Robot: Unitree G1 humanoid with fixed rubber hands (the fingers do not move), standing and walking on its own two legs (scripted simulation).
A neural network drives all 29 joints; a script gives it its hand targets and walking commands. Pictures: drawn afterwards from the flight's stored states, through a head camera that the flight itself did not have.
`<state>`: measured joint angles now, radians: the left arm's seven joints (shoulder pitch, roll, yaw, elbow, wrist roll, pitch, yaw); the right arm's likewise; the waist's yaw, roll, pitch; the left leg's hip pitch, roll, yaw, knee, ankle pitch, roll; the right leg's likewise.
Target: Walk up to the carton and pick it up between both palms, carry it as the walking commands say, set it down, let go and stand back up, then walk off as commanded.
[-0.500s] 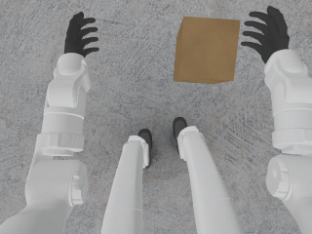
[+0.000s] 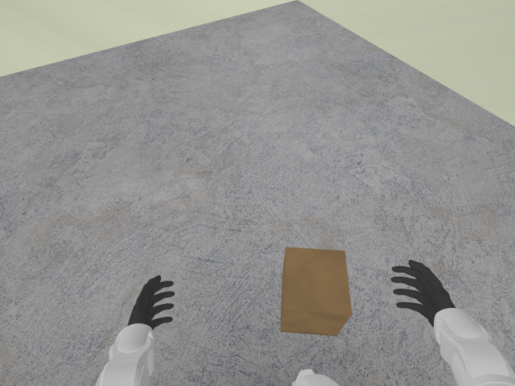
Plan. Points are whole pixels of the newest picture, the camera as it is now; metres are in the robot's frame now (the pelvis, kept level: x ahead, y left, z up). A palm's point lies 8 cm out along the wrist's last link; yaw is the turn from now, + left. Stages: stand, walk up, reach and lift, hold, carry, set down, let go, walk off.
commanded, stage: let go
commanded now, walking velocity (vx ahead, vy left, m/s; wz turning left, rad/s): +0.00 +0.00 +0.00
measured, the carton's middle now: (311, 292) +0.48 -0.20 -0.61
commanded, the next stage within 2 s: stand in 0.78 s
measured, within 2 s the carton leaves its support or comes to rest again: neither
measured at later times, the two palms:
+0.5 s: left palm (118, 375) +0.19 +0.21 -0.04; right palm (425, 345) +0.19 -0.24 -0.05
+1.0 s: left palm (93, 334) +0.25 +0.26 -0.02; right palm (415, 296) +0.25 -0.24 -0.03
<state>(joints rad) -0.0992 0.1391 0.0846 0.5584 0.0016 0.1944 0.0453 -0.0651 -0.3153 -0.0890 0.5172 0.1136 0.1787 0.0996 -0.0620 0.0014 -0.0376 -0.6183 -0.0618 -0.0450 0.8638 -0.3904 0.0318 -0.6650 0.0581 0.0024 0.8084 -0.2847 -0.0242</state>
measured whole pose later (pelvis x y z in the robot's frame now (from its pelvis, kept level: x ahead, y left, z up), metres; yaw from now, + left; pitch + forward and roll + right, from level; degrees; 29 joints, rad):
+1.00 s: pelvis +0.09 +0.00 +0.03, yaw +1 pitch -3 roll -1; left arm 0.22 0.23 0.09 0.58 0.02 0.03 -0.03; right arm 0.24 -0.25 0.00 0.52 0.07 0.07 -0.02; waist -0.01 0.03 -0.06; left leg -0.11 -0.04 -0.05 0.57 -0.41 0.03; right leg -0.17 0.06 0.00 0.56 -0.34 -0.04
